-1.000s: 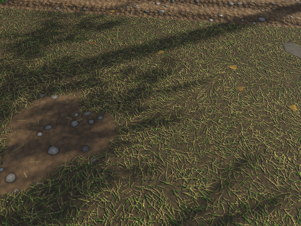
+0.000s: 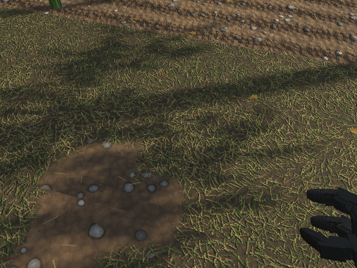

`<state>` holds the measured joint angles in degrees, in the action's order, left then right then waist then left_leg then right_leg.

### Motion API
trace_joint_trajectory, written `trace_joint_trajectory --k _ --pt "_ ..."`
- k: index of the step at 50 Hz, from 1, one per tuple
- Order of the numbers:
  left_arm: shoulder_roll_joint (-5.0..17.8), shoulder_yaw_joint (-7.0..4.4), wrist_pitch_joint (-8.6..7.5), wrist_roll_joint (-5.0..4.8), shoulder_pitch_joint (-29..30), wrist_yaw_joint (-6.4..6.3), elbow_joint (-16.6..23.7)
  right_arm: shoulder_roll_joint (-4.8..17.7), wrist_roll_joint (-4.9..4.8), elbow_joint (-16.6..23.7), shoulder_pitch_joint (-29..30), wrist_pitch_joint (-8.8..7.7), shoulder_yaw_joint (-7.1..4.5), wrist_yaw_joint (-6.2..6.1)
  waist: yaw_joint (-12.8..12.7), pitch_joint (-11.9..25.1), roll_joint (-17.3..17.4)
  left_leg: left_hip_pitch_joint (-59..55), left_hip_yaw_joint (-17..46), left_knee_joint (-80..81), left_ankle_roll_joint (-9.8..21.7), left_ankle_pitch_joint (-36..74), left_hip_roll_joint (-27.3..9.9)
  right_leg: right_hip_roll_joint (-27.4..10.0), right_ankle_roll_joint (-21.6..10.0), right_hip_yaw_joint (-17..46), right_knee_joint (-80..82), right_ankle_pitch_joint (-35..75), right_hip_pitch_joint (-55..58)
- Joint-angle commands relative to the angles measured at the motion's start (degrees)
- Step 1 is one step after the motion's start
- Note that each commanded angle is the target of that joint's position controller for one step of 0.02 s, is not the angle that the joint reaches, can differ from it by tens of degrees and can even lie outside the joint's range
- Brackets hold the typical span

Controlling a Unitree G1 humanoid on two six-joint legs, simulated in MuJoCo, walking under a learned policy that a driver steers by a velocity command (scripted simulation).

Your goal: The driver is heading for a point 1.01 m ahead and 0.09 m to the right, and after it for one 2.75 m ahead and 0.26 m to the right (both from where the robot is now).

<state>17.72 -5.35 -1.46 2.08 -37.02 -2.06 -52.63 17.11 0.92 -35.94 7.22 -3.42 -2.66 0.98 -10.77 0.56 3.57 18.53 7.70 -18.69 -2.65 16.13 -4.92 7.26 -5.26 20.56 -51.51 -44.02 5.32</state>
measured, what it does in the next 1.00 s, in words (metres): goes down, turning right: right foot, then left foot 0.15 m lower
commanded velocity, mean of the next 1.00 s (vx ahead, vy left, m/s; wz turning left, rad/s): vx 0.69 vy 0.00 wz -0.28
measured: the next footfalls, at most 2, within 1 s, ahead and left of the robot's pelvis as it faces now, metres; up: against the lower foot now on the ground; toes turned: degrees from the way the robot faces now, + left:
right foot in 0.42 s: +0.46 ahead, -0.04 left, +0.00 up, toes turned -31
left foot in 0.90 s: +0.86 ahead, -0.08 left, -0.14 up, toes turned -20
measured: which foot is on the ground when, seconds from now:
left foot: down 0.00-0.40, up 0.42-0.88, down 0.90-1.00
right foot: down 0.00-0.00, up 0.02-0.40, down 0.42-0.88, up 0.90-1.00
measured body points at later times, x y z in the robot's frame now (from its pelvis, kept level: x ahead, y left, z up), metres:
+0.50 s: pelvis +0.38 -0.01 -0.08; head +0.40 -0.02 +0.37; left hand +0.66 +0.15 -0.18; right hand +0.26 -0.23 -0.22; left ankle +0.29 +0.18 -0.65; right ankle +0.42 -0.02 -0.78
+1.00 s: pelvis +0.76 -0.10 -0.20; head +0.78 -0.14 +0.25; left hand +0.94 +0.12 -0.30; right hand +0.71 -0.37 -0.35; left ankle +0.82 -0.06 -0.93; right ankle +0.59 -0.19 -0.67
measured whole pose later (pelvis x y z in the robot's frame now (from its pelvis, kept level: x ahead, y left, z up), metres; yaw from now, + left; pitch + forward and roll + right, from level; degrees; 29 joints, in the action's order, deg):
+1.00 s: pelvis +0.76 -0.10 -0.20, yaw -15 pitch +2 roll +2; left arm 14.5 -0.1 -5.0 -1.2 -16.2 -1.5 -40.1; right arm 16.9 -0.6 -49.8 -19.9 -1.9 -3.9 2.6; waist 1.7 -2.5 1.2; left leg 20.2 1.2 -28.0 6.9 -12.1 10.1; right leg 1.2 3.9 4.5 -108.4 -37.3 -31.2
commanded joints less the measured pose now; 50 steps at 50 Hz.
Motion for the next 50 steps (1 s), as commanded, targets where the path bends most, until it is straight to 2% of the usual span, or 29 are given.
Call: trace_joint_trajectory --k 1,2,3,4,5,6,8,11,15,18,19,20,21,22,23,25,29,30,32,34,37,42,43,44,45,46,47,49,50 --pt "0.89 0.33 -1.15 -0.26 11.61 0.0 4.29 9.56 3.09 -11.01 -38.16 0.24 -3.44 -1.29 20.0 5.2 8.19 -45.71 -1.65 -20.72 -4.82 3.6 -5.62 -0.97 -5.17 -1.61 -48.28 -2.55 -45.05" --pt "-4.07 1.49 -2.12 -2.85 2.35 -1.34 6.48 7.82 3.36 -10.89 -38.09 -0.04 -2.23 -0.03 11.85 9.89 18.56 -48.9 4.27 -30.98 -8.91 39.66 -15.62 -3.92 -4.59 -5.34 -59.17 -0.61 -53.42" --pt "-2.01 1.35 -2.13 -3.07 -0.59 -2.32 5.64 9.1 1.94 -10.03 -36.51 1.12 -3.43 0.18 10.4 17.06 19.06 -46.96 15.23 -21.81 -5.76 25.6 -19.44 -7.4 -2.54 -12.2 -65.42 6.37 -56.58" --pt "-1.09 1.92 -1.53 -1.8 3.95 -1.11 7.64 13.3 1.54 -9.99 -31.73 0.56 -4.79 -1.09 10.39 16.55 22.23 -38.28 35.87 -1.36 5.34 -37.1 -24.42 -7.74 -1.73 -16.39 -61.09 15.49 -62.62" --pt "2.68 1.31 0.1 0.98 15.16 0.02 6.78 6.29 1.86 -8.81 -26.69 -0.08 -3.23 -1.07 11.9 2.68 9.28 -24.61 30.95 4.41 7.42 -55.7 -20.32 -11.83 -1.84 -16.06 -57.77 21.84 -62.43" --pt "5.03 0.3 0.27 0.79 24.09 1.83 7.91 0.81 1.3 -10.21 -23.9 -1.14 -1.16 -1.07 12.12 -8.74 0.43 -14.64 16.5 2.61 5.13 -40.05 -14.64 -12.63 -1.88 -14.52 -45.97 29.48 -61.09" --pt "-1.09 2.47 1.2 -1.21 27.3 4.54 10.66 -0.75 0.42 -14.58 -25.83 -3.08 -0.35 -1.66 7.41 -12.36 2.01 -1.16 4.61 2.16 2.22 -16.83 -11.48 -14.01 -0.52 -14.48 -31.25 33.63 -51.67" --pt "-2.94 3.63 1.71 -0.61 31.19 5.85 13.95 -0.73 -0.19 -15.39 -24.97 -4.12 0.14 -1.74 5.49 -10.21 7.02 -0.99 -3.6 3.82 2.34 2.3 -11.21 -13.12 -1.07 -17.35 -20.46 42.32 -45.91" --pt "-1.69 4.95 1.57 -0.87 43.09 6.35 17.18 1.16 0.1 -18.76 -34.63 -1.71 0.23 -2.99 9.07 -11.3 -2.89 -14.69 -17.31 5.61 -0.44 24.72 -6.95 -7.58 -5.16 -31.0 -2.89 38.2 -44.42" --pt "2.9 3.63 2.01 -0.8 33.35 6.72 14.22 8.14 0.31 -16.81 -33.66 -0.54 -0.64 -4.9 2.62 -4.36 -0.55 -12.14 -19.66 -12.99 -1.91 49.18 -9.93 -2.3 -7.5 -32.24 5.21 35.56 -21.97" --pt "5.76 2.26 2.4 -0.39 21.67 6.2 10.46 9.71 0.72 -15.78 -30.21 0.01 -0.92 -5.18 -2.92 1.08 0.47 -6.65 -18.72 -27.35 -1.66 45.66 -10.66 -2.02 -9.43 -28.7 6.23 34.07 -7.64" --pt "9.56 0.14 2.35 -1.65 8.33 5.18 5.67 10.64 1.4 -14.07 -25.85 0.78 -1.53 -4.61 -8.4 8.13 -3.88 3.46 -19.16 -52.65 -1.43 16.22 -5.86 -3.31 -13.37 -22.7 10.25 33.97 10.09" --pt "11.88 -1.06 3.05 -3.73 11.82 3.77 5.93 6.11 2.09 -11.6 -24.82 0.52 -0.66 -3.39 -3.9 8.89 -16.64 17.82 -19.35 -75.97 -0.72 -41.7 4.92 -10.35 -16.21 -9.55 14.23 26.71 16.16" --pt "15.4 -0.66 2.62 -2.28 16.21 3.46 9.13 5.27 1.39 -5.17 -27.83 -0.81 -0.23 -3.05 4.02 13.79 -14.69 32.78 -8.54 -81.68 -0.87 -47.61 4.05 -19.9 -23.25 13.14 18.44 34.78 24.67" --pt "12.32 -0.45 2.85 -0.97 14.83 1.88 9.41 7.16 0.95 -3.62 -23.97 -2.14 -0.08 -2.5 1.75 10.47 -7.56 37.54 -4.59 -73.76 0.21 -43.26 3.77 -24.77 -23.76 20.69 32.34 23.83 19.65" --pt "6.28 1.05 1.05 -0.36 22.7 1.0 7.96 7.18 1.01 -7.88 -28.8 -1.16 -0.31 -1.7 11.53 -6.58 0.78 26.69 -6.11 -57.99 1.21 -37.9 -1.85 -22.57 -17.57 8.32 36.84 39.25 -5.84" --pt "6.29 1.79 -3.53 -2.01 25.51 2.19 5.45 1.32 1.85 -10.68 -31.14 3.24 0.57 -0.98 15.79 -7.39 -1.5 3.2 -10.48 -37.87 1.46 -32.27 -0.24 -12.63 -10.15 -16.37 36.03 85.09 -24.42" --pt "6.79 1.57 -7.7 5.14 23.74 5.62 6.4 -3.83 4.37 -5.53 -22.7 0.36 3.27 2.85 14.07 3.77 2.41 -3.92 -7.46 -39.67 1.15 -24.8 0.57 -12.6 -4.36 -19.59 32.77 73.38 -27.7" --pt "9.71 0.09 -9.32 6.03 26.9 4.64 8.19 -2.05 2.46 -7.03 -24.88 -2.0 2.66 4.21 12.57 -1.84 -0.76 7.74 -1.21 -33.57 0.27 -8.84 1.0 -11.08 1.63 -21.69 32.02 56.89 -21.26" --pt "7.69 1.2 -7.78 3.21 20.32 3.48 5.93 2.93 1.31 -4.03 -13.83 -3.63 0.78 3.91 9.61 -4.6 -4.48 8.89 -3.56 -19.3 1.89 8.51 3.09 -8.11 4.01 -27.0 28.64 47.89 -19.31" --pt "2.87 3.29 -5.05 2.07 9.47 2.85 4.2 1.57 1.93 -4.73 -12.0 -3.56 1.16 4.19 8.47 -6.77 -5.76 14.68 -4.37 -14.07 1.41 9.57 1.21 -13.48 3.25 -23.87 23.76 55.42 -12.04" --pt "7.79 3.86 -5.63 1.38 9.68 0.62 9.5 7.54 4.37 -13.36 -25.67 -1.61 -1.2 3.07 12.73 -6.37 -6.6 2.23 -12.59 -8.31 2.12 3.97 4.38 -11.89 13.81 -24.64 5.29 61.86 -11.57" --pt "4.88 2.3 -3.7 -6.7 17.86 -2.58 10.79 6.53 -3.29 -12.21 -26.89 -0.83 -1.69 4.82 12.89 -0.28 -5.93 1.86 -14.32 -2.99 1.98 16.34 7.7 -11.43 8.42 -26.68 -11.02 68.38 -7.51" --pt "6.47 2.73 -2.55 -6.48 20.9 -3.62 11.79 5.52 -3.75 -15.45 -37.04 -0.35 -2.17 5.47 18.55 2.97 -2.92 -9.97 -11.39 2.53 4.91 22.25 4.28 -9.98 9.85 -28.22 -30.3 58.86 -14.04" --pt "4.95 2.86 -2.82 -4.42 26.68 -2.4 11.29 4.42 -3.36 -17.9 -47.2 0.22 -2.4 3.88 26.69 1.55 10.74 -25.97 -9.58 7.61 11.87 30.97 1.38 -2.27 12.02 -33.31 -57.83 16.11 -31.29" --pt "-0.66 3.63 -3.27 -2.6 20.53 -0.58 16.4 6.95 0.09 -15.99 -45.1 0.3 -2.19 2.51 19.09 6.09 17.77 -51.47 5.17 -18.66 18.72 46.96 -4.18 -1.29 13.25 -23.09 -71.61 -6.01 -62.61" --pt "-0.19 4.94 -4.72 -3.31 17.84 0.63 21.16 10.48 0.56 -13.73 -43.95 0.22 -3.41 2.07 19.04 22.47 12.58 -63.36 19.53 -19.74 29.98 40.09 -11.85 -3.13 12.91 -12.47 -72.27 -3.82 -68.83" --pt "1.2 4.66 -6.27 -2.31 19.89 1.11 22.1 9.66 -2.94 -9.43 -35.35 1.7 -3.67 0.56 13.43 18.14 -11.48 -45.67 23.7 -8.73 29.45 -2.53 -10.35 -7.55 8.43 -13.86 -60.38 6.56 -69.38" --pt "1.02 4.93 -6.56 -4.6 19.1 1.12 23.32 16.08 -2.51 -9.1 -31.73 1.78 -5.12 -0.35 9.18 13.7 -8.44 -34.77 41.14 0.29 31.46 -36.66 -17.24 -9.02 7.79 -12.21 -53.74 11.68 -72.07"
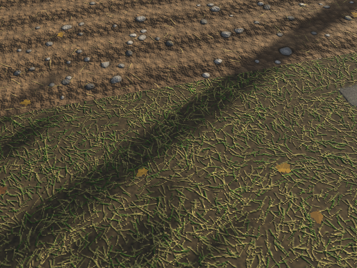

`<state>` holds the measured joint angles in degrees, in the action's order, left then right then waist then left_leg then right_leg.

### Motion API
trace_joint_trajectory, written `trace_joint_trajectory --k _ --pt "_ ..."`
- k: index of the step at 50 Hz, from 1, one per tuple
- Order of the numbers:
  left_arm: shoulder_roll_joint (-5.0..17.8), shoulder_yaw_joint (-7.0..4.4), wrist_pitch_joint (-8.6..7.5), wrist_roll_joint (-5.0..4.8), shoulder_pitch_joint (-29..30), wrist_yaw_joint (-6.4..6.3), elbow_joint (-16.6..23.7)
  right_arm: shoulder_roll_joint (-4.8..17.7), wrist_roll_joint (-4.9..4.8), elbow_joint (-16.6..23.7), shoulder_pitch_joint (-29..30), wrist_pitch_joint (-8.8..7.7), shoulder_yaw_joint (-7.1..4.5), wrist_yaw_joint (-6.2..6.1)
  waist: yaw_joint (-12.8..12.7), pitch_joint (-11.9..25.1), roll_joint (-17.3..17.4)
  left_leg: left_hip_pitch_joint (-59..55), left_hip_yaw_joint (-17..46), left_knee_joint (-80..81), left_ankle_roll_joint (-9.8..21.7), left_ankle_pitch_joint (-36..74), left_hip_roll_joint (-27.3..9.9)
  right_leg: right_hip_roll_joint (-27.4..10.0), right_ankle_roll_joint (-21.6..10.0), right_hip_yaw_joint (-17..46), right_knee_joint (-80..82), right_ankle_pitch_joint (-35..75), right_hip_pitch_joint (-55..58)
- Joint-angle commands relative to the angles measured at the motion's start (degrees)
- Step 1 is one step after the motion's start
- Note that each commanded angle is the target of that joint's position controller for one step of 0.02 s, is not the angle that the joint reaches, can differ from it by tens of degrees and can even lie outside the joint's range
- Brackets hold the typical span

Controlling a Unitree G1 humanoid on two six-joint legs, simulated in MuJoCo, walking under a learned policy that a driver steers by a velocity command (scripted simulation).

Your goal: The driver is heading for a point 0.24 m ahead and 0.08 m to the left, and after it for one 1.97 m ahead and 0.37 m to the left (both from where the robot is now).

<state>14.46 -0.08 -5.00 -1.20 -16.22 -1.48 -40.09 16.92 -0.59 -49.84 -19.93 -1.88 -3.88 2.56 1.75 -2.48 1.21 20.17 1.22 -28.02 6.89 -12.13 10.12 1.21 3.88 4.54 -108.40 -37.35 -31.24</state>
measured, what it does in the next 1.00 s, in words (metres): walks ahead, turning left: right foot, then left foot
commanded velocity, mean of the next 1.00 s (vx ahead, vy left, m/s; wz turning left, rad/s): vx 0.88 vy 0.00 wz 0.43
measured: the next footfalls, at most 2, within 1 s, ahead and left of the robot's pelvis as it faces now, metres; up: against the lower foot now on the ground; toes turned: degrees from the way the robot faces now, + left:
right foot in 0.26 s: +0.37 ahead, -0.15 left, +0.00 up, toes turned +20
left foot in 0.74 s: +0.60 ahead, +0.24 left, +0.00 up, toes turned +36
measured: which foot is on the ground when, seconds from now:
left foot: down 0.00-0.26, up 0.28-0.72, down 0.74-1.00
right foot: up 0.00-0.24, down 0.26-0.74, up 0.76-1.00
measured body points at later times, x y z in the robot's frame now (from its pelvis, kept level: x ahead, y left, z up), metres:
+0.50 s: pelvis +0.33 -0.03 +0.02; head +0.35 -0.04 +0.47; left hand +0.22 +0.25 -0.08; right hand +0.62 -0.20 -0.08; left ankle +0.32 +0.10 -0.62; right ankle +0.33 -0.16 -0.73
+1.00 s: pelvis +0.69 +0.20 +0.01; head +0.70 +0.20 +0.46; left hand +0.66 +0.49 -0.11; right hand +0.80 -0.06 -0.12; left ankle +0.56 +0.22 -0.72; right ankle +0.84 +0.11 -0.63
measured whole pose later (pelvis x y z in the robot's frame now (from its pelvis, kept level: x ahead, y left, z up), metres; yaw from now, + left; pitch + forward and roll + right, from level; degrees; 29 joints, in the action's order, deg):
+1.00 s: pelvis +0.69 +0.20 +0.01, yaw +24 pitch +0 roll +2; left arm 16.0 -3.5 -0.9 0.5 -14.2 2.5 -48.0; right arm 16.1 1.1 -53.1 -24.0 -5.7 -3.1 0.5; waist 0.8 -1.3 -1.5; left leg -2.6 -12.4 -16.7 2.7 -19.3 2.9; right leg -7.6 -5.7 -0.5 -66.7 -5.2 -42.3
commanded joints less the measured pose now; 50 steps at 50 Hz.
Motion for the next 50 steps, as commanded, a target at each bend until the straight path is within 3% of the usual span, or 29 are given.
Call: trace_joint_trajectory --k 1,2,3,4,6,7,10,12,13,14,15,16,17,18,20,26,29,32,34,36,37,38,39,40,41,42,44,46,50 --pt "7.26 -1.08 -2.45 -0.65 1.13 0.05 9.56 12.74 -0.9 6.68 -0.95 -0.52 -2.92 -1.99 -4.22 9.1 -10.41 -22.25 52.26 13.27 19.87 -21.86 -32.05 -5.92 -1.79 4.75 7.16 5.53 -34.27" --pt "10.13 -1.93 -1.82 -1.08 6.13 -0.23 9.8 7.57 -0.53 7.37 1.75 -1.88 -0.94 -2.44 -5.04 -0.26 -10.71 -8.33 46.35 17.55 15.79 -25.16 -27.3 -8.01 -2.39 7.56 20.4 15.41 -32.09" --pt "8.25 0.08 0.78 6.31 14.56 0.42 11.54 10.91 1.33 4.65 1.4 -1.07 -1.6 -2.92 -4.22 -9.49 -12.61 11.94 28.25 22.98 12.53 -9.42 -17.45 -8.52 0.24 -0.37 41.4 22.65 -15.42" --pt "4.93 0.61 1.73 7.37 14.15 1.09 11.97 9.44 1.48 4.66 1.18 -1.14 -1.44 -2.97 -3.44 -7.23 -6.67 20.22 21.12 20.82 10.43 1.87 -11.32 -7.2 0.94 -3.47 50.64 31.09 -0.63" --pt "2.38 1.6 3.0 3.6 11.2 1.66 10.86 8.27 0.48 4.46 1.46 -0.88 -1.42 -2.24 -2.7 0.98 4.12 16.62 15.68 16.02 7.32 10.62 -7.38 -5.45 1.6 -3.79 58.8 38.43 12.33" --pt "2.98 1.42 2.98 1.88 10.54 1.72 10.22 8.3 0.23 5.14 1.58 -0.79 -1.67 -1.87 -2.08 3.27 5.83 11.1 17.18 14.05 6.9 9.96 -8.12 -5.22 1.33 -2.43 62.86 39.11 12.27" --pt "6.92 0.01 1.38 1.52 13.97 1.25 10.01 8.89 1.03 6.83 -0.52 -0.38 -2.64 -1.51 0.51 2.91 3.57 -0.56 25.82 8.8 5.34 0.39 -10.61 -3.2 0.42 -0.18 74.55 33.79 11.42" --pt "7.62 -0.9 0.53 1.74 8.3 0.8 7.76 9.29 1.83 7.65 -0.19 -0.31 -2.85 -1.61 -2.71 4.41 1.18 -0.8 28.43 0.99 3.8 -3.25 -10.75 -0.84 -0.7 -0.69 78.23 24.77 20.23" --pt "10.12 -2.06 -0.35 2.47 -0.49 0.16 5.41 7.22 1.77 8.18 0.62 -1.07 -2.22 -1.35 -7.1 7.93 -3.21 4.1 24.8 -11.26 2.27 -3.56 -7.51 -4.56 -2.62 3.33 79.61 18.19 31.47" --pt "16.24 -3.95 -0.7 4.31 -10.11 -0.83 4.75 1.75 0.17 10.92 1.42 -2.11 -0.73 -1.28 -10.75 15.76 -16.25 13.97 13.06 -30.75 0.07 -13.61 -0.73 -21.02 -6.27 24.83 88.67 -7.49 45.37" --pt "19.11 -5.25 0.21 4.14 -7.97 -0.8 3.87 2.08 0.18 13.61 0.41 -1.88 -0.21 -0.99 -6.8 16.63 -26.23 28.97 6.49 -43.03 0.1 -20.44 -0.54 -27.36 -11.37 51.68 99.07 -26.24 47.62" --pt "12.97 -4.38 0.76 4.02 -2.16 -0.51 5.62 5.31 1.95 12.32 3.45 -0.65 -0.46 -1.22 -5.97 8.62 -14.02 33.51 5.06 -49.42 0.23 -14.24 -6.87 -26.56 -11.86 45.75 96.34 -25.0 41.61" --pt "9.0 -3.52 0.97 3.39 -1.92 -0.25 5.17 6.24 3.38 12.47 7.27 -0.1 -0.78 -0.56 -7.01 5.15 -6.96 33.18 3.61 -48.81 -0.21 -10.11 -9.08 -23.77 -10.62 34.72 94.14 -14.7 36.79" --pt "7.82 -3.3 1.07 3.19 -1.75 0.12 3.79 5.37 3.55 12.63 8.16 0.47 -0.78 0.44 -5.68 2.87 -5.06 29.86 3.71 -46.3 -1.04 -6.96 -11.69 -20.51 -9.09 24.5 95.08 -3.0 31.4" --pt "6.67 -3.21 0.53 2.71 -2.83 0.25 1.0 4.0 3.63 13.35 8.73 1.9 -0.36 1.9 -4.16 0.11 -9.32 28.28 3.19 -44.88 -2.72 -4.07 -14.63 -17.01 -7.41 12.71 97.23 8.99 27.31" --pt "6.35 -3.6 -1.36 2.35 -5.35 1.48 -3.02 3.46 2.58 16.75 17.14 3.19 0.7 2.42 -2.75 -1.24 -6.06 29.02 0.09 -40.27 -3.49 9.64 -14.62 -14.64 -6.54 -6.37 101.04 29.24 26.38" --pt "6.05 -3.26 -1.9 3.06 -10.43 1.56 -6.29 2.16 2.89 17.98 22.85 2.45 1.9 3.05 -4.19 -5.33 -4.38 25.87 -1.56 -27.07 -1.76 12.32 -12.92 -13.6 -7.04 -10.59 104.29 35.14 26.42" --pt "8.73 -3.27 -1.21 3.0 -14.02 1.14 -9.46 1.53 2.8 18.85 27.53 1.17 3.02 3.18 -4.66 -7.88 -4.29 19.7 -6.22 -13.66 1.12 8.26 -10.02 -15.27 -9.22 -11.92 106.73 49.34 30.75" --pt "11.12 -3.12 -0.53 2.43 -15.41 0.69 -11.94 2.35 3.31 18.01 26.11 0.5 3.03 2.12 -2.37 -4.53 -6.63 9.83 -10.87 -8.7 2.81 2.75 -6.15 -15.96 -10.74 -12.87 99.43 81.98 35.88" --pt "14.54 -3.43 0.3 2.55 -14.53 0.2 -13.39 5.77 3.44 12.59 8.95 -0.25 1.38 0.32 6.7 6.01 -9.43 -10.9 -8.1 -6.05 4.34 -2.61 -4.16 -17.07 -11.3 -11.47 77.31 95.63 34.64" --pt "13.9 -3.31 0.22 1.92 -11.5 0.4 -12.48 8.75 4.2 8.63 -3.46 -0.84 0.03 -0.86 13.22 12.04 -8.76 -29.79 -1.7 -3.19 5.43 -0.84 -9.6 -14.73 -11.08 -11.38 60.19 81.78 22.03" --pt "3.64 -1.31 -0.15 0.7 -15.52 2.18 -9.09 14.9 5.73 7.67 -6.31 -1.2 -1.7 -2.1 7.57 22.19 5.8 -50.91 23.04 -1.11 7.27 -22.84 -29.26 -5.98 -10.11 -9.71 37.24 25.8 -1.21" --pt "6.82 -2.56 -0.42 -0.64 -14.77 1.78 -8.06 14.92 4.56 8.74 -6.96 -1.31 -2.0 -2.28 8.03 29.71 4.67 -50.3 41.75 7.73 7.24 -27.78 -37.3 -2.14 -11.6 -1.16 25.96 11.85 -7.03" --pt "9.58 -3.78 -0.29 -0.45 -6.29 1.48 -6.68 11.73 4.01 6.69 -3.75 -1.5 -1.48 -2.38 7.28 17.29 -0.22 -39.99 31.43 9.88 4.56 -22.05 -32.55 -5.05 -12.26 0.54 26.71 19.56 -10.95" --pt "6.69 -3.15 -0.58 -0.49 -4.89 1.77 -6.2 8.65 3.81 5.6 -0.65 -2.12 -0.79 -2.31 4.52 7.61 0.5 -29.96 23.31 12.52 3.52 -13.58 -30.7 -6.74 -11.66 -0.4 30.39 23.26 -10.97" --pt "4.91 -3.04 -0.01 -0.05 -5.6 2.13 -7.64 6.34 3.59 5.27 2.2 -2.62 -0.43 -2.26 1.98 3.56 0.49 -23.28 16.65 14.79 1.67 -8.94 -27.94 -8.27 -11.05 -0.51 33.22 24.47 -8.66" --pt "1.85 -2.88 2.21 1.48 -9.32 3.06 -9.65 2.38 2.51 3.92 3.11 -3.33 0.68 -2.48 -1.85 0.63 3.66 -15.18 7.05 17.91 -0.37 -4.58 -24.8 -9.62 -9.97 -0.99 34.74 25.69 -4.42" --pt "0.71 -3.2 3.7 1.78 -4.88 3.75 -7.96 0.56 1.3 1.9 2.07 -4.43 1.02 -2.11 -2.98 -2.69 3.29 -14.12 0.43 19.99 -1.71 1.98 -23.68 -10.61 -9.6 -1.69 35.32 26.74 -8.79" --pt "-0.54 -2.3 3.83 1.63 6.33 4.9 -2.96 -0.57 1.74 0.16 1.4 -5.84 1.39 -1.99 -3.42 -7.16 4.17 -10.54 -13.06 22.61 -3.58 19.5 -19.23 -9.19 -9.75 -7.1 45.62 38.54 -11.24"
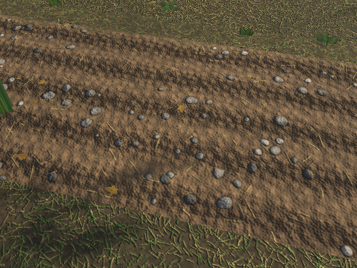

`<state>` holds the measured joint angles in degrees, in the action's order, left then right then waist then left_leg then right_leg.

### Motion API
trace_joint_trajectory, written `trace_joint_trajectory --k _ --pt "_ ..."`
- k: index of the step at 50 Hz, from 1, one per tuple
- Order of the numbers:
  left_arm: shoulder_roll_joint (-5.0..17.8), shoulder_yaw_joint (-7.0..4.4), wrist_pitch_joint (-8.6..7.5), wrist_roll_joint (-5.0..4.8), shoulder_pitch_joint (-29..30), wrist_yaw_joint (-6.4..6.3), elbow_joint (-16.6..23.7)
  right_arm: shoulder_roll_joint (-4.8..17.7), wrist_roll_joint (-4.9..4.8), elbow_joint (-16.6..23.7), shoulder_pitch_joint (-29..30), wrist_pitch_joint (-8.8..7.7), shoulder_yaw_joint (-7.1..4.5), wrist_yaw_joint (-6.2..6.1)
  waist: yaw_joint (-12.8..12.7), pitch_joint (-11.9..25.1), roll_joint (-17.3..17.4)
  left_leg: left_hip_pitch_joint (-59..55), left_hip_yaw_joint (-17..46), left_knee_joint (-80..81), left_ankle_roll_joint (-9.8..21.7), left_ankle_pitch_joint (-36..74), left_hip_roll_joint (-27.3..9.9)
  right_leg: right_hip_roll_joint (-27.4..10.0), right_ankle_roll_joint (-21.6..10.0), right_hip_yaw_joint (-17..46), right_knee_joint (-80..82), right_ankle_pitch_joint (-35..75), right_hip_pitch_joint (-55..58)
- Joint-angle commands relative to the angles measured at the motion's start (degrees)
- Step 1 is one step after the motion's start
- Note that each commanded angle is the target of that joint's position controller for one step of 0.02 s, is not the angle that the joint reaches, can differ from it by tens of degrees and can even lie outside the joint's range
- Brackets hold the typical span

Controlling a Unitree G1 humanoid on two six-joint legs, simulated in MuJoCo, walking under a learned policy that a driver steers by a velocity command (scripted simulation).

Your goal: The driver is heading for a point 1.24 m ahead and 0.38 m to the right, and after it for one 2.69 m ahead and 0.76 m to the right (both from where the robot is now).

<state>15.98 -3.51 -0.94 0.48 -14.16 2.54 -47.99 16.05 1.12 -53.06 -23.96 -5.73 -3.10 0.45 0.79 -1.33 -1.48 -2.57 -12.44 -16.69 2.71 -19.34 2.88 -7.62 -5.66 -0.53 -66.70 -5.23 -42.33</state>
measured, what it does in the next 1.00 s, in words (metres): walks ahead, turning right: right foot, then left foot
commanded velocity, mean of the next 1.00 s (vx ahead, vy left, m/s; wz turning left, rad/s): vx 1.00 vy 0.00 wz -0.72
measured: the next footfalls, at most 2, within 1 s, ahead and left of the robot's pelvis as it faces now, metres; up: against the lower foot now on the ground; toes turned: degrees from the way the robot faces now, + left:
right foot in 0.20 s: +0.38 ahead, -0.06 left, +0.00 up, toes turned -14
left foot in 0.62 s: +0.84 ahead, -0.07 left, +0.00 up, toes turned -39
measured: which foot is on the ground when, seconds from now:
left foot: down 0.00-0.20, up 0.22-0.60, down 0.62-1.00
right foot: up 0.00-0.18, down 0.20-0.64, up 0.66-1.00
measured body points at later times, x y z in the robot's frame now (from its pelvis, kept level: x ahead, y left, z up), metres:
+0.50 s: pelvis +0.46 -0.07 +0.00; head +0.48 -0.09 +0.45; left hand +0.55 +0.21 -0.12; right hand +0.62 -0.36 -0.05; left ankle +0.73 +0.05 -0.67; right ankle +0.35 -0.05 -0.74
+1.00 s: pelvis +0.85 -0.26 -0.01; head +0.87 -0.28 +0.44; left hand +1.20 -0.35 -0.03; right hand +0.58 -0.35 -0.13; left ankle +0.81 -0.04 -0.73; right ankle +0.90 -0.46 -0.70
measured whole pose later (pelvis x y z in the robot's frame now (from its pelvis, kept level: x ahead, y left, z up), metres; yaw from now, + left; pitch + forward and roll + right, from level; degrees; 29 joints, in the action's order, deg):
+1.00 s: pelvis +0.85 -0.26 -0.01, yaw -42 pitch +3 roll +2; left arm 15.5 1.7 -3.2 2.5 6.5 4.8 -32.6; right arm 15.7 0.6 -54.1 -35.6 -5.3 -2.0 1.3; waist 8.2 -0.1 -1.2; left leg -9.1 -3.4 -7.7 -1.0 -19.5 0.1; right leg -2.1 -4.6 0.1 -39.0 -3.7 -38.9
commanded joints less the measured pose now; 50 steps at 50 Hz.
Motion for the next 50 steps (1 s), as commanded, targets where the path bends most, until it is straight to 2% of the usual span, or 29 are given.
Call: trace_joint_trajectory --k 1,5,6,8,9,10,11,12,13,14,16,17,21,25,27,29,30,31,32,33,34,35,36,37,40,43,46,48,50 --pt "-1.42 1.28 -0.38 -0.13 6.33 1.22 5.88 0.91 0.11 3.17 5.19 -2.13 0.57 -0.2 -2.61 -8.48 5.55 11.47 -1.5 11.95 0.21 31.02 -11.53 0.45 -0.85 -3.84 8.42 8.73 1.05" --pt "0.72 1.57 -0.64 0.22 8.92 2.14 7.3 6.42 -0.49 2.73 2.87 -1.82 -0.09 -2.1 -4.35 -6.54 4.15 3.08 -6.03 6.62 -1.77 65.81 -13.81 7.14 -4.24 -11.66 22.65 13.01 11.19" --pt "2.43 1.13 -0.5 -0.09 5.43 1.97 6.21 8.68 -0.21 3.41 3.06 -1.04 -0.68 -2.81 -6.39 -3.14 5.8 0.01 -5.7 1.28 -2.14 75.46 -14.57 9.64 -4.87 -12.69 23.12 10.35 15.81" --pt "7.41 -0.97 -0.03 -0.28 -12.6 1.15 1.59 13.04 0.68 5.56 7.76 1.19 -2.08 -3.65 -16.28 6.52 8.48 1.66 -3.74 -22.19 -1.51 86.32 -16.85 13.16 -7.18 -10.73 21.92 1.8 34.84" --pt "10.47 -2.74 0.12 -0.27 -23.71 0.0 -1.9 13.54 0.96 6.77 10.7 2.1 -2.43 -3.19 -20.84 10.64 6.3 8.57 -2.04 -40.96 -0.47 76.3 -16.27 13.3 -9.24 -6.22 25.69 -3.82 47.86" --pt "12.27 -4.52 0.95 -2.2 -20.52 -1.32 -1.57 9.58 0.58 6.87 13.56 2.04 -2.03 -1.81 -19.31 5.99 -5.21 20.77 -1.23 -66.83 -1.38 22.16 -3.68 10.41 -11.49 2.21 32.98 -7.48 51.37" --pt "18.4 -4.85 1.46 0.67 -12.0 -1.26 0.7 2.15 0.59 13.31 5.65 0.57 0.41 -0.89 -4.61 8.98 -15.58 45.04 6.74 -84.21 -4.56 -9.04 1.74 -1.1 -21.46 30.97 35.55 -1.33 61.57" --pt "18.86 -5.47 1.43 0.49 -11.0 -1.56 2.89 3.35 0.73 15.96 8.35 -1.07 1.2 -0.96 -7.32 15.98 -7.56 51.59 17.36 -84.0 -3.37 -6.92 0.09 -6.69 -25.46 47.85 49.28 -20.34 64.5" --pt "14.01 -4.53 0.99 0.78 -10.71 -2.28 2.15 5.61 0.95 15.87 11.52 -2.06 1.13 -0.87 -5.91 6.22 2.19 53.37 18.36 -77.01 -2.72 -3.65 -3.33 -6.87 -21.04 48.12 55.52 -26.74 54.9" --pt "10.65 -3.54 0.41 0.61 -9.17 -2.47 1.05 5.48 1.22 16.16 12.97 -1.97 1.21 -0.77 -2.43 0.74 6.98 49.89 18.4 -69.2 -2.83 -0.94 -6.23 -4.67 -17.61 42.7 55.74 -23.84 45.13" --pt "9.45 -2.79 -1.52 0.0 -5.59 -2.88 1.97 4.32 3.19 15.46 12.13 0.62 2.0 -0.87 1.59 -2.55 7.86 41.92 17.97 -62.07 -4.44 -0.61 -9.13 0.99 -15.29 31.94 55.52 -13.85 30.74" --pt "8.72 -2.34 -2.34 -0.3 -4.86 -2.77 2.25 3.88 3.43 15.52 12.25 1.97 2.26 -0.74 2.45 -3.02 7.36 39.05 17.21 -58.21 -5.53 -1.07 -10.28 3.5 -14.92 28.17 55.87 -12.0 25.32" --pt "9.93 -2.85 -3.87 -0.42 -7.18 -2.2 2.88 2.44 1.97 20.9 25.0 2.69 3.33 0.22 -1.69 -5.57 4.33 35.06 13.22 -35.55 -7.52 13.35 -10.18 9.04 -12.85 21.7 58.26 -1.05 19.18" --pt "10.96 -3.78 -3.67 -0.86 -12.02 -1.48 2.38 2.53 0.54 23.54 31.37 2.21 3.57 0.44 -7.1 -2.05 -0.45 34.18 12.11 -20.57 -5.88 24.75 -5.74 8.33 -9.3 22.92 54.51 14.7 31.49" --pt "11.53 -4.09 -3.56 -0.7 -11.33 -1.99 2.8 3.74 0.33 24.56 31.95 1.79 3.24 0.37 -6.8 -1.13 -1.49 31.2 13.68 -15.02 -4.92 24.38 -4.75 6.85 -7.84 24.42 51.91 18.31 35.59" --pt "13.58 -4.52 -3.61 -0.51 -8.13 -2.4 3.89 6.87 0.11 22.61 24.58 1.48 1.91 -0.35 -2.73 3.41 -1.89 19.0 14.28 -11.92 -3.93 19.47 -1.84 7.03 -5.04 25.06 44.18 30.11 37.1" --pt "15.72 -4.86 -3.73 -0.03 -6.32 -2.19 4.25 10.07 -0.29 20.44 15.78 1.27 0.46 -1.13 2.27 8.93 -1.53 9.79 14.25 -13.46 -3.28 13.47 -1.18 7.62 -3.82 24.48 34.09 35.8 37.38" --pt "15.68 -4.71 -4.15 0.27 -2.47 -1.84 5.16 12.45 -0.29 17.3 2.54 1.13 -0.82 -2.22 9.97 14.48 -0.95 -4.09 14.92 -14.49 -2.55 9.33 -3.8 9.52 -2.69 22.58 19.62 33.05 31.31" --pt "7.23 -2.4 -4.82 0.6 -1.92 -1.91 6.88 15.82 1.48 15.27 -9.53 0.89 -2.13 -3.44 12.72 21.73 7.95 -17.73 28.09 -14.21 -1.64 -12.37 -16.6 12.93 -2.86 18.28 -0.49 4.24 21.14" --pt "1.51 -0.25 -4.56 -2.71 -9.89 -1.55 10.71 20.06 3.38 16.58 -2.05 1.03 -2.92 -2.8 2.82 26.8 29.85 -23.67 64.55 1.82 3.92 -27.66 -30.63 18.23 -0.92 11.43 -13.28 -24.29 4.62" --pt "6.41 -0.08 -3.25 -0.84 -7.54 -2.42 8.25 13.76 2.88 18.28 6.02 1.53 -2.62 -2.17 2.43 17.82 18.01 -15.56 64.16 3.79 5.06 -36.5 -28.12 11.74 -1.75 9.43 -16.58 -17.36 -1.61" --pt "8.76 -0.68 -2.57 0.41 -3.16 -1.92 8.09 8.73 2.27 18.56 8.91 1.87 -1.42 -1.98 2.83 11.38 9.56 -8.42 52.01 2.4 4.62 -29.02 -25.21 9.09 -1.3 7.29 -14.07 -12.49 -1.5" --pt "8.8 -0.76 -2.03 0.97 -0.67 -1.19 8.18 6.63 2.38 16.9 8.41 1.96 -0.95 -1.78 2.6 6.86 3.35 -2.12 42.71 2.34 4.06 -16.61 -22.92 7.07 -0.8 6.38 -11.72 -10.64 -0.1" --pt "7.41 -0.44 -1.6 1.97 2.34 -0.15 9.54 5.97 2.23 14.48 5.89 1.62 -0.6 -1.79 2.4 4.43 3.12 1.8 36.3 2.84 3.54 -9.32 -20.36 5.6 -0.76 6.54 -9.91 -10.37 0.56" --pt "2.01 1.64 -0.78 2.39 4.44 1.26 12.06 2.45 1.0 8.79 0.67 -0.51 0.55 -0.28 0.34 0.54 5.9 7.68 28.22 5.7 3.64 1.74 -17.33 4.89 -0.54 9.03 -6.3 -10.14 -0.07" --pt "3.65 2.37 -1.16 2.51 11.25 1.49 15.77 5.61 0.31 7.28 0.71 -1.5 0.04 0.16 -1.45 -3.97 5.63 10.21 23.02 10.49 6.42 8.09 -16.79 6.11 0.83 9.49 4.05 -5.94 -4.48" --pt "3.66 3.83 -2.23 2.33 18.69 2.86 17.98 6.9 -0.83 6.35 0.1 -1.22 -0.2 0.53 -1.07 -6.1 3.8 18.0 16.67 16.99 5.95 19.14 -12.85 5.01 1.62 -1.43 23.45 4.69 9.74" --pt "3.19 4.24 -2.7 1.72 19.96 2.73 17.86 10.57 -0.82 5.47 -1.8 -1.19 -0.98 0.81 -0.77 -5.64 4.3 17.01 16.46 17.08 6.54 30.14 -14.51 6.2 1.41 -2.29 27.22 5.44 17.98" --pt "5.68 3.23 -3.0 2.02 17.34 1.2 16.61 12.99 -0.83 4.17 -3.62 -0.95 -1.4 0.68 -2.33 -1.57 5.01 8.58 14.75 7.64 5.88 52.27 -14.65 8.99 0.62 -2.88 30.79 -0.02 23.08"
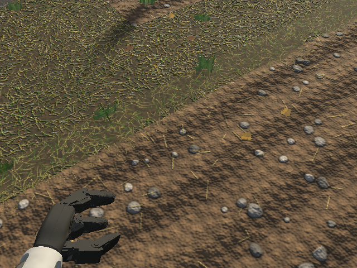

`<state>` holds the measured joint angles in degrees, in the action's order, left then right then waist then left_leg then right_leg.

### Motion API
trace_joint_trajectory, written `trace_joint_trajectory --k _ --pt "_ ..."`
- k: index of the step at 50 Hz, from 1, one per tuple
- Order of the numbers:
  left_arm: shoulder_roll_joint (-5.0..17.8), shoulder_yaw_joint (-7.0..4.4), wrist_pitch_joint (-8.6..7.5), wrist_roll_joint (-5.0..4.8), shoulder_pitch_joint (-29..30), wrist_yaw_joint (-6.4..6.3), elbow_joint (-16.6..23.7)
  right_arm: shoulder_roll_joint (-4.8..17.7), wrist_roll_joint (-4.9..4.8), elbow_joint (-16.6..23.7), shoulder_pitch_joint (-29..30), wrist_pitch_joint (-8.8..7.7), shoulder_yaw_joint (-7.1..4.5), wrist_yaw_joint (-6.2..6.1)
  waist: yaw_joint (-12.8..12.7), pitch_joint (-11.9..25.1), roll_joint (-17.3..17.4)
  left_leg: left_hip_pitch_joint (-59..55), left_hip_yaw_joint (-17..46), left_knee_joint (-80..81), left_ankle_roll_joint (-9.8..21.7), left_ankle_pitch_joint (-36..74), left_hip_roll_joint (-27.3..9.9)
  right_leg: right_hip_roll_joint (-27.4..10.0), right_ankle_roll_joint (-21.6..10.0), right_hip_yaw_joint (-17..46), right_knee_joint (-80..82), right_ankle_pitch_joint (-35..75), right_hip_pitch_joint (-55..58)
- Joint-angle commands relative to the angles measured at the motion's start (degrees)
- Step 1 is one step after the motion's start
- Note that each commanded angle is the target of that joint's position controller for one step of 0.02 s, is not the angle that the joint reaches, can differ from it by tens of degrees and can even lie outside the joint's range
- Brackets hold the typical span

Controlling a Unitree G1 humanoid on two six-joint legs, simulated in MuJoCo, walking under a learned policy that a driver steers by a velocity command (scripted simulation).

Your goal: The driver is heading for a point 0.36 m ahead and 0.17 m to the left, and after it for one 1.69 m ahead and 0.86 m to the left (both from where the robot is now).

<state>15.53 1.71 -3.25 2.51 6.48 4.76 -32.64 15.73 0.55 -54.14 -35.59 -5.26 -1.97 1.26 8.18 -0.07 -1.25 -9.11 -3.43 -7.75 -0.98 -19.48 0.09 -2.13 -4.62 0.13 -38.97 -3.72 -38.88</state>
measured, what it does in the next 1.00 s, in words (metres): walks ahead, turning left: right foot, then left foot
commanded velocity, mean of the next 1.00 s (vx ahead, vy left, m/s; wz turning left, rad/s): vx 1.00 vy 0.00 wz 0.83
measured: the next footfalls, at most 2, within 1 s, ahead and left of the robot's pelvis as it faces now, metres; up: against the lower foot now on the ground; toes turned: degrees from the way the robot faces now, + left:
right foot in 0.06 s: +0.24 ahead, -0.11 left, +0.00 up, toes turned +2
left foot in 0.50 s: +0.62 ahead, +0.15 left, +0.00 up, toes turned +28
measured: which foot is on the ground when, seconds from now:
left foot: down 0.00-0.06, up 0.08-0.48, down 0.50-0.90, up 0.92-1.00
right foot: up 0.00-0.04, down 0.06-0.50, up 0.52-0.90, down 0.92-1.00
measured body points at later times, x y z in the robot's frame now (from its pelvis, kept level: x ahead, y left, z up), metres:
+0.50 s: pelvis +0.46 +0.06 -0.03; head +0.48 +0.07 +0.42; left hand +0.33 +0.30 -0.16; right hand +0.75 -0.10 -0.10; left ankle +0.59 +0.13 -0.73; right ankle +0.22 -0.12 -0.68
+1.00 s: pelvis +0.88 +0.24 -0.01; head +0.91 +0.26 +0.44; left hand +0.82 +0.56 -0.08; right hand +1.16 +0.07 -0.12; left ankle +0.68 +0.17 -0.63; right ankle +1.04 +0.21 -0.73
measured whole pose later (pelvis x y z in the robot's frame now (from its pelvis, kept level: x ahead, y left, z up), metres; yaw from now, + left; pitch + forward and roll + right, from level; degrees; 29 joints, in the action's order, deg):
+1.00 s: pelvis +0.88 +0.24 -0.01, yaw +51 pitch +1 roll -1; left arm 16.8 -0.8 -4.0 3.2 -6.4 -1.1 -36.4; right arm 22.0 0.4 -44.6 -19.0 -2.1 -4.9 0.5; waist 3.6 -2.5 2.1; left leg 14.4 7.3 -69.1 6.9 -22.8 6.9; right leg -1.7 1.9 -0.6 -35.1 -11.2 -25.2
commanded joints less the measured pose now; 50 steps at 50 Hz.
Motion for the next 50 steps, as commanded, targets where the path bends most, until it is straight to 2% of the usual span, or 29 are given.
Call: trace_joint_trajectory --k 1,2,3,4,5,6,7,10,14,18,20,22,24,25,26,27,28,29,32,36,40,42,44,45,46,47,48,49,50 --pt "7.8 -2.9 -0.99 0.36 -10.38 -2.03 -0.85 14.47 -0.13 4.52 7.2 -1.0 -2.72 -0.43 -13.19 2.16 6.14 13.56 5.22 -12.27 8.89 60.13 -11.52 5.49 -0.92 -3.4 4.37 -5.7 27.87" --pt "9.55 -4.0 -1.25 0.77 -21.22 -3.05 -4.32 14.55 -0.4 4.55 7.98 -0.59 -2.74 -0.66 -18.66 7.63 6.15 18.81 4.48 -26.98 7.94 55.93 -9.47 4.85 -1.23 -2.27 6.77 -5.63 41.48" --pt "14.04 -5.69 -1.44 2.1 -30.02 -4.49 -6.08 10.8 -0.47 5.97 8.11 -0.65 -1.81 -0.44 -21.62 14.1 2.13 31.19 3.5 -45.57 7.43 36.24 -5.82 -6.42 -2.02 8.46 7.37 -18.22 55.55" --pt "17.75 -6.54 -1.78 3.39 -32.31 -5.22 -5.97 1.2 -1.33 8.48 3.88 -0.59 -0.27 -0.5 -16.3 21.74 -10.6 46.24 5.75 -65.77 7.2 -9.23 -0.5 -23.37 -3.56 33.48 12.88 -34.11 65.81" --pt "16.32 -6.69 -1.05 1.54 -31.25 -5.28 -5.68 5.76 -2.02 9.96 6.47 -0.04 -1.2 -0.69 -17.06 23.47 -9.55 51.03 8.11 -72.6 8.12 -4.74 -0.13 -25.29 -5.6 45.78 22.38 -37.89 60.73" --pt "11.07 -5.65 -1.22 0.69 -26.22 -5.19 -6.56 7.1 -1.38 10.44 12.19 0.52 -1.72 -0.7 -14.72 11.38 -4.73 54.34 7.83 -71.16 8.16 1.84 -3.4 -20.99 -5.2 34.9 22.69 -34.03 52.29" --pt "7.84 -5.1 -1.72 0.15 -23.5 -4.93 -7.27 5.4 -0.85 10.22 13.99 0.85 -1.31 -0.19 -12.98 4.73 -3.36 53.93 7.17 -68.23 7.6 4.48 -5.1 -18.29 -4.79 26.28 23.6 -24.34 44.83" --pt "4.32 -4.47 -3.07 -0.94 -22.88 -4.82 -9.76 2.22 0.61 9.35 13.13 3.78 -1.27 1.05 -7.87 -0.57 -4.29 49.21 7.11 -65.21 5.64 4.81 -7.79 -14.68 -2.72 11.79 27.98 -11.24 33.7" --pt "2.62 -4.29 -4.78 -1.8 -23.5 -4.49 -12.69 0.59 1.12 14.33 24.02 5.26 -0.74 2.51 -6.51 -5.53 -3.45 54.31 4.19 -59.12 5.22 13.95 -8.54 -11.24 -0.76 -3.54 32.2 3.84 31.89" --pt "5.96 -4.93 -5.23 -1.53 -23.52 -5.17 -13.83 1.49 0.71 17.72 32.25 4.9 0.25 4.27 -6.08 -7.93 -0.73 45.34 -2.75 -40.22 8.06 25.32 -5.56 -8.48 1.37 -14.69 35.08 16.64 30.87" --pt "8.73 -5.33 -4.87 -1.63 -26.47 -5.73 -14.46 2.86 0.71 17.68 33.28 4.69 0.13 4.43 -5.96 -6.41 -0.55 39.61 -7.56 -35.38 10.01 25.68 -0.68 -8.76 2.88 -16.73 30.14 41.36 36.62" --pt "12.87 -6.4 -3.05 -1.13 -26.64 -6.71 -13.78 5.84 0.43 15.65 25.82 4.71 -0.74 3.72 -1.24 -0.69 -3.97 31.39 -9.13 -34.93 11.73 18.75 3.66 -10.64 3.74 -16.49 16.92 63.4 42.46" --pt "15.1 -7.22 -0.78 -0.24 -22.4 -6.88 -11.81 10.86 0.51 9.63 4.83 4.68 -3.41 2.13 8.54 9.11 -3.84 8.75 -4.49 -33.4 15.01 9.93 6.12 -12.25 2.15 -13.83 -12.15 61.73 35.73" --pt "12.22 -6.78 -0.51 0.09 -22.66 -5.84 -12.38 13.43 0.13 7.96 2.56 4.91 -4.97 0.57 7.67 7.95 2.81 0.39 1.47 -29.49 16.96 5.84 4.09 -4.98 3.1 -13.73 -34.21 21.69 24.47" --pt "3.52 -4.43 -1.41 0.37 -27.09 -4.93 -7.56 19.55 1.08 9.73 10.45 5.93 -6.05 -0.11 -3.46 6.95 18.49 -10.01 27.81 -26.62 24.2 9.83 -8.05 4.57 6.59 -9.71 -57.03 -25.4 -1.52" --pt "6.74 -4.1 -3.05 -0.23 -23.17 -5.1 -2.92 21.46 0.8 12.6 10.24 6.29 -6.89 -0.04 -0.55 16.43 12.21 -15.5 47.69 -12.95 30.27 -3.84 -13.88 4.38 5.77 3.14 -59.96 -23.14 -10.44" --pt "8.39 -3.96 -4.3 -0.1 -18.5 -5.1 -2.25 18.65 0.58 12.36 11.08 6.02 -6.53 -0.61 -1.09 8.96 4.03 -8.57 49.57 -5.77 27.4 -8.95 -14.77 1.06 5.23 5.33 -54.3 -18.99 -13.04" --pt "8.57 -3.8 -4.66 -0.19 -18.07 -5.13 -2.8 15.26 0.39 11.43 12.75 5.51 -5.7 -0.89 -4.53 1.78 -2.1 1.62 44.98 -4.57 24.62 -5.12 -13.18 -1.5 5.19 5.04 -46.92 -15.63 -10.09" --pt "6.93 -3.08 -1.31 1.68 -19.28 -5.08 -3.41 11.14 -0.09 11.63 16.65 2.96 -3.99 -1.41 -10.6 -3.14 -4.41 22.09 31.89 -4.04 22.39 7.53 -6.06 -5.23 7.93 4.76 -35.45 -17.72 1.13" --pt "3.51 -1.6 -0.05 0.64 -7.37 -3.84 1.93 11.3 -0.33 12.09 16.1 1.16 -4.19 -0.83 -8.26 -6.57 -1.45 33.05 23.86 -1.08 19.74 13.69 0.57 -5.17 9.46 0.63 -13.26 -4.51 7.56" --pt "3.81 -1.41 -0.54 -1.19 -2.56 -3.44 3.45 12.71 -0.93 11.44 12.83 1.11 -5.2 -0.22 -3.9 -3.03 2.95 25.12 24.58 -3.92 15.46 27.11 0.19 -1.01 7.61 -0.01 2.27 10.09 14.33" --pt "5.62 -2.0 -0.82 -1.21 -3.38 -3.82 3.51 13.23 -0.81 11.57 12.96 1.31 -5.52 -0.71 -4.43 -1.73 3.78 19.7 26.38 -7.98 13.48 31.7 -0.93 0.25 6.82 1.41 7.91 7.99 17.89" --pt "10.22 -4.05 -1.13 -1.4 -14.14 -5.01 0.51 15.99 -0.1 11.96 14.68 1.38 -6.07 -0.88 -10.03 5.53 3.4 15.76 26.46 -21.97 10.82 45.44 -0.44 3.22 5.77 1.51 8.19 -2.14 30.04" --pt "12.41 -5.26 -1.3 -1.43 -26.02 -5.97 -2.12 16.82 0.18 12.54 17.92 1.12 -6.13 -0.55 -17.43 10.89 2.53 20.44 24.57 -35.86 9.47 45.04 1.55 1.91 5.13 1.11 7.89 -6.03 42.85" --pt "16.33 -6.82 -1.53 0.08 -38.74 -7.35 -4.09 10.32 0.33 14.2 19.35 0.33 -4.29 -0.53 -21.88 18.23 -3.51 29.81 20.51 -55.53 8.97 27.27 4.68 -9.29 3.61 12.1 8.15 -25.21 56.71" --pt "20.58 -7.41 -1.45 2.45 -35.09 -7.08 -3.61 1.75 -2.26 17.46 12.87 0.46 -1.86 -0.52 -13.8 22.24 -21.31 47.05 14.34 -70.32 7.5 -12.0 10.24 -25.05 -0.29 44.84 21.83 -42.57 64.5" --pt "16.79 -7.59 -1.05 1.25 -27.64 -6.58 -2.73 6.06 -0.89 17.0 14.15 1.38 -1.47 -1.01 -11.96 17.44 -17.78 53.78 11.84 -74.71 8.48 -5.24 4.97 -24.3 -2.59 52.7 26.14 -51.26 57.96" --pt "10.76 -6.24 -0.83 0.73 -23.18 -6.36 -1.97 9.18 0.37 16.29 18.6 2.25 -2.19 -0.85 -11.99 9.12 -8.72 54.08 9.82 -72.7 7.84 -0.03 1.54 -21.57 -2.69 40.21 24.89 -41.9 50.0" --pt "7.43 -5.37 -0.75 0.78 -21.99 -6.07 -3.01 9.43 0.92 16.06 21.26 2.94 -2.34 -0.32 -11.51 3.65 -1.71 52.41 8.77 -69.92 6.73 2.19 -0.59 -18.83 -2.56 28.61 23.18 -23.2 43.33"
